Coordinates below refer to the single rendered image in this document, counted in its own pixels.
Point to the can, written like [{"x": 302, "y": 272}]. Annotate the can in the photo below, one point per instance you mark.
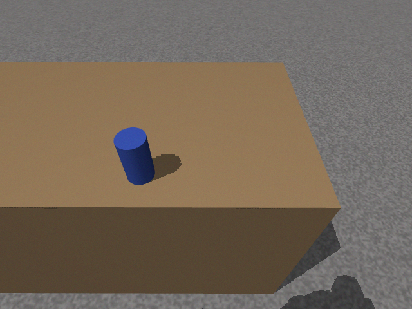
[{"x": 134, "y": 153}]

